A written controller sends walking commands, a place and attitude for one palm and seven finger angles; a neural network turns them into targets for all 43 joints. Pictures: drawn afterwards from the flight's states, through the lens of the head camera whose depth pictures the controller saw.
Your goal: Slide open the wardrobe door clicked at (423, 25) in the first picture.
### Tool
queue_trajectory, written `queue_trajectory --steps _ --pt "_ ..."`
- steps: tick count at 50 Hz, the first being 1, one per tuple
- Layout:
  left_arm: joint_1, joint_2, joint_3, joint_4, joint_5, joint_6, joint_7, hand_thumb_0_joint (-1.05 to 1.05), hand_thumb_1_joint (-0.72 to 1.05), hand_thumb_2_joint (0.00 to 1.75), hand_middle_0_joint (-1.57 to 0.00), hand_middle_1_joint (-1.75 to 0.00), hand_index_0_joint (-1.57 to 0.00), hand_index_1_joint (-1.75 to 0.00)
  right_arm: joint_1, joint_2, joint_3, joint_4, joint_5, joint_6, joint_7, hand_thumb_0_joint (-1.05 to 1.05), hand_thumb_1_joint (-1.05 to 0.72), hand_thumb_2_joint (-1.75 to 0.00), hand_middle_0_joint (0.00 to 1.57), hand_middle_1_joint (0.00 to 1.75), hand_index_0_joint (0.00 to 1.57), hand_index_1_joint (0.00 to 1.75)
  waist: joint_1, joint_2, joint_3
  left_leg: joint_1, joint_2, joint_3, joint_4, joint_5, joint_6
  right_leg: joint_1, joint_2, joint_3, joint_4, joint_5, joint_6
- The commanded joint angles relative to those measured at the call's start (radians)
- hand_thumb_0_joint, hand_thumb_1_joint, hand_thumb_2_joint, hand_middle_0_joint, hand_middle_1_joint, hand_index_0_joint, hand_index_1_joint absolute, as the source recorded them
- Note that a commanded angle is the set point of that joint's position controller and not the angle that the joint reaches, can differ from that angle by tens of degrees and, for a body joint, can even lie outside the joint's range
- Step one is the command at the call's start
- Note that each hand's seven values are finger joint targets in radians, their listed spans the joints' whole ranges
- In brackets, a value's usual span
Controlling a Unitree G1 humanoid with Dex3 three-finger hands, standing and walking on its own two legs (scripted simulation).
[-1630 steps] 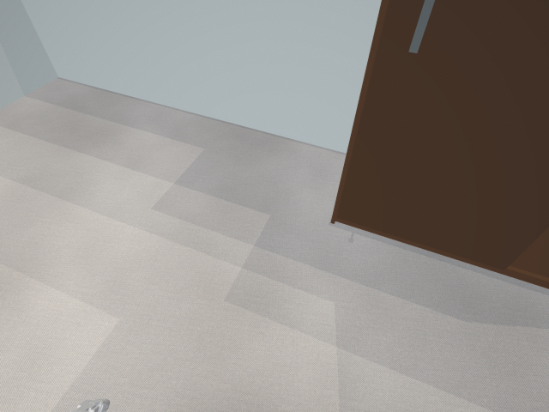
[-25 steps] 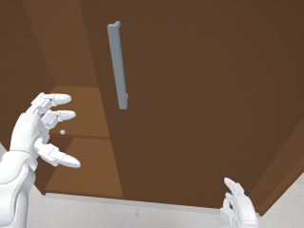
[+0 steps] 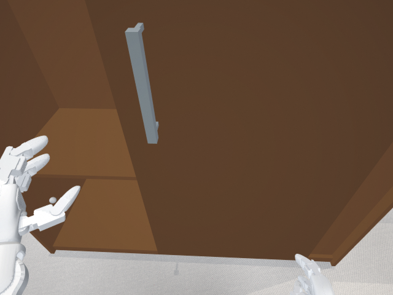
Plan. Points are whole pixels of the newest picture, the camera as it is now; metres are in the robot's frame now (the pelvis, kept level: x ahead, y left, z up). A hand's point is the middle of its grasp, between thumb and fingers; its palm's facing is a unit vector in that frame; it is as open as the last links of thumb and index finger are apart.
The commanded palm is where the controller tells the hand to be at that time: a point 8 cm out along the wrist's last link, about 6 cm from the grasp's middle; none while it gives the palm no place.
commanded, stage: draw the hand back to the body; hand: left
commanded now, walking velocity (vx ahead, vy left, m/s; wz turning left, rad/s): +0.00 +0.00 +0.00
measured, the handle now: (147, 89) +0.46 +0.17 +0.22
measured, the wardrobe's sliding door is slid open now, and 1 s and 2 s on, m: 0.56 0.56 0.56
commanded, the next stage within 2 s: step back with the hand held close in 0.52 s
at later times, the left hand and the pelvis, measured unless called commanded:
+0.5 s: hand (44, 207) +0.19 +0.27 +0.16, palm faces +0.48 -0.81 -0.34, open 7.4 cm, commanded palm +0.14 +0.30 +0.17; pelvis +0.01 +0.00 +0.00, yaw +1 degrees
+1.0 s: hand (44, 214) +0.18 +0.27 +0.15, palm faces +0.37 -0.81 -0.46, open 7.4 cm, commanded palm +0.12 +0.31 +0.17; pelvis -0.02 +0.02 +0.00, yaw +0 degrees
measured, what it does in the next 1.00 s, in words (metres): stands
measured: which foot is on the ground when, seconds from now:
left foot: down 0.00-1.00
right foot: down 0.00-1.00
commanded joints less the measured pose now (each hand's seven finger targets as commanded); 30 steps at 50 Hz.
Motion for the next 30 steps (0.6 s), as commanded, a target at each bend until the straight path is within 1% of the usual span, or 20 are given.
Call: queue_trajectory --steps 1,3,5,6,7,9,10,11,12,13,16,20,21,22,23,24,25,26,27,30 --pt "-0.074 0.176 0.106 -0.221 0.002 -0.058 0.013 0.0 0.68 0.8 -0.21 -0.43 -0.21 -0.43 -0.158 -0.102 -0.04 -0.183 0.005 -0.056 -0.005 0.0 -0.9 -0.9 0.2 0.3 0.2 0.3 0.012 0.029 -0.058 0.009 0.024 -0.021 -0.072 0.154 0.003 -0.025 -0.008 -0.007 -0.067 0.135 -0.011" --pt "-0.069 0.195 0.124 -0.252 0.003 -0.058 0.018 0.0 0.75 0.83 -0.21 -0.38 -0.21 -0.38 -0.153 -0.103 -0.042 -0.188 0.003 -0.055 -0.005 0.0 -0.9 -0.9 0.2 0.3 0.2 0.3 0.015 0.033 -0.084 0.02 0.021 -0.023 -0.068 0.173 0.002 -0.014 -0.007 -0.007 -0.063 0.155 -0.012" --pt "-0.025 0.201 0.14 -0.235 0.003 -0.049 0.017 0.0 0.83 0.87 -0.2 -0.34 -0.2 -0.34 -0.153 -0.104 -0.042 -0.19 0.002 -0.053 -0.004 0.0 -0.9 -0.9 0.2 0.3 0.2 0.3 0.019 0.023 -0.063 0.011 0.023 -0.021 -0.068 0.177 0.0 -0.02 -0.004 -0.01 -0.067 0.16 -0.011" --pt "-0.023 0.185 0.126 -0.24 0.001 -0.046 0.016 0.0 0.86 0.88 -0.2 -0.32 -0.2 -0.32 -0.15 -0.1 -0.041 -0.193 0.003 -0.049 -0.005 0.0 -0.9 -0.9 0.2 0.3 0.2 0.3 0.014 0.003 -0.064 0.012 0.025 -0.022 -0.066 0.188 0.001 -0.018 -0.005 -0.01 -0.063 0.168 -0.011" --pt "-0.027 0.19 0.131 -0.246 0.0 -0.044 0.016 0.0 0.9 0.9 -0.2 -0.3 -0.2 -0.3 -0.152 -0.101 -0.042 -0.196 0.003 -0.046 -0.004 0.0 -0.9 -0.9 0.2 0.3 0.2 0.3 0.014 0.006 -0.062 0.008 0.025 -0.021 -0.067 0.179 0.001 -0.019 -0.007 -0.008 -0.066 0.162 -0.01" --pt "-0.061 0.185 0.118 -0.264 0.005 -0.042 0.018 0.0 0.9 0.9 -0.2 -0.3 -0.2 -0.3 -0.152 -0.101 -0.041 -0.193 0.003 -0.044 -0.005 0.0 -0.9 -0.9 0.2 0.3 0.2 0.3 0.008 0.036 -0.058 0.013 0.023 -0.02 -0.064 0.169 0.0 -0.03 -0.005 -0.006 -0.072 0.151 -0.011" --pt "-0.07 0.191 0.12 -0.268 0.007 -0.04 0.019 0.0 0.9 0.9 -0.2 -0.3 -0.2 -0.3 -0.153 -0.104 -0.04 -0.192 0.003 -0.047 -0.005 0.0 -0.9 -0.9 0.2 0.3 0.2 0.3 0.008 0.04 -0.057 0.017 0.022 -0.021 -0.065 0.167 0.001 -0.03 -0.004 -0.007 -0.075 0.147 -0.011" --pt "-0.077 0.178 0.109 -0.252 0.007 -0.038 0.021 0.0 0.9 0.9 -0.2 -0.3 -0.2 -0.3 -0.152 -0.102 -0.038 -0.19 0.003 -0.048 -0.007 0.0 -0.9 -0.9 0.2 0.3 0.2 0.3 0.005 0.03 -0.047 0.011 0.024 -0.027 -0.07 0.154 0.0 -0.035 -0.006 -0.01 -0.072 0.132 -0.011" --pt "-0.085 0.179 0.107 -0.268 0.01 -0.038 0.023 0.0 0.9 0.9 -0.2 -0.3 -0.2 -0.3 -0.151 -0.102 -0.039 -0.192 0.002 -0.049 -0.008 0.0 -0.9 -0.9 0.2 0.3 0.2 0.3 0.006 0.044 -0.061 0.019 0.022 -0.027 -0.07 0.162 0.0 -0.028 -0.006 -0.01 -0.069 0.138 -0.012" --pt "-0.077 0.185 0.114 -0.252 0.009 -0.035 0.025 0.0 0.9 0.9 -0.2 -0.3 -0.2 -0.3 -0.15 -0.102 -0.037 -0.191 0.001 -0.048 -0.009 0.0 -0.9 -0.9 0.2 0.3 0.2 0.3 0.008 0.02 -0.058 0.016 0.021 -0.028 -0.068 0.166 0.002 -0.029 -0.005 -0.012 -0.068 0.142 -0.011" --pt "-0.072 0.175 0.106 -0.245 0.009 -0.029 0.023 0.0 0.9 0.9 -0.2 -0.3 -0.2 -0.3 -0.153 -0.1 -0.036 -0.191 0.001 -0.049 -0.007 0.0 -0.9 -0.9 0.2 0.3 0.2 0.3 0.009 0.025 -0.063 0.022 0.023 -0.03 -0.07 0.168 0.001 -0.027 -0.007 -0.01 -0.067 0.144 -0.012" --pt "-0.058 0.193 0.128 -0.23 0.006 -0.024 0.022 0.0 0.9 0.9 -0.2 -0.3 -0.2 -0.3 -0.159 -0.101 -0.036 -0.191 -0.001 -0.042 -0.007 0.0 -0.9 -0.9 0.2 0.3 0.2 0.3 0.017 -0.005 -0.056 0.011 0.019 -0.025 -0.067 0.153 0.004 -0.024 -0.004 -0.008 -0.08 0.136 -0.011" --pt "-0.062 0.177 0.114 -0.231 0.004 -0.026 0.02 0.0 0.9 0.9 -0.2 -0.3 -0.2 -0.3 -0.16 -0.096 -0.034 -0.191 0.0 -0.04 -0.008 0.0 -0.9 -0.9 0.2 0.3 0.2 0.3 0.011 -0.004 -0.056 0.011 0.021 -0.024 -0.068 0.15 0.004 -0.022 -0.009 -0.008 -0.077 0.135 -0.01" --pt "-0.069 0.176 0.111 -0.237 0.004 -0.026 0.019 0.0 0.9 0.9 -0.2 -0.3 -0.2 -0.3 -0.162 -0.097 -0.033 -0.192 0.001 -0.039 -0.007 0.0 -0.9 -0.9 0.2 0.3 0.2 0.3 0.012 0.016 -0.043 0.004 0.021 -0.027 -0.07 0.15 0.002 -0.022 -0.008 -0.008 -0.077 0.133 -0.012" --pt "-0.08 0.186 0.118 -0.245 0.004 -0.026 0.021 0.0 0.9 0.9 -0.2 -0.3 -0.2 -0.3 -0.163 -0.097 -0.034 -0.192 0.0 -0.039 -0.007 0.0 -0.9 -0.9 0.2 0.3 0.2 0.3 0.013 0.032 -0.056 0.012 0.02 -0.026 -0.07 0.141 0.002 -0.023 -0.009 -0.006 -0.079 0.125 -0.012" --pt "-0.075 0.18 0.116 -0.234 0.005 -0.025 0.021 0.0 0.9 0.9 -0.2 -0.3 -0.2 -0.3 -0.161 -0.095 -0.032 -0.189 -0.001 -0.038 -0.008 0.0 -0.9 -0.9 0.2 0.3 0.2 0.3 0.013 0.023 -0.04 0.003 0.02 -0.029 -0.072 0.141 0.001 -0.025 -0.007 -0.011 -0.078 0.122 -0.012" --pt "-0.067 0.191 0.124 -0.235 0.005 -0.026 0.021 0.0 0.9 0.9 -0.2 -0.3 -0.2 -0.3 -0.164 -0.099 -0.034 -0.192 0.001 -0.04 -0.007 0.0 -0.9 -0.9 0.2 0.3 0.2 0.3 0.016 0.007 -0.045 0.006 0.02 -0.03 -0.073 0.134 0.001 -0.023 -0.005 -0.009 -0.085 0.113 -0.012" --pt "-0.069 0.184 0.12 -0.239 0.003 -0.027 0.02 0.0 0.9 0.9 -0.2 -0.3 -0.2 -0.3 -0.164 -0.096 -0.033 -0.195 0.0 -0.041 -0.008 0.0 -0.9 -0.9 0.2 0.3 0.2 0.3 0.014 0.022 -0.051 0.009 0.02 -0.028 -0.073 0.137 0.004 -0.019 -0.009 -0.006 -0.081 0.119 -0.012" --pt "-0.065 0.188 0.123 -0.239 0.002 -0.027 0.02 0.0 0.9 0.9 -0.2 -0.3 -0.2 -0.3 -0.165 -0.094 -0.034 -0.194 0.0 -0.04 -0.009 0.0 -0.9 -0.9 0.2 0.3 0.2 0.3 0.015 0.004 -0.052 0.013 0.02 -0.023 -0.068 0.141 0.006 -0.022 -0.009 -0.007 -0.084 0.125 -0.01" --pt "-0.05 0.191 0.128 -0.226 0.003 -0.027 0.019 0.0 0.9 0.9 -0.2 -0.3 -0.2 -0.3 -0.167 -0.098 -0.037 -0.193 0.001 -0.04 -0.009 0.0 -0.9 -0.9 0.2 0.3 0.2 0.3 0.016 -0.008 -0.044 0.009 0.02 -0.023 -0.068 0.133 0.006 -0.024 -0.007 -0.004 -0.094 0.114 -0.009"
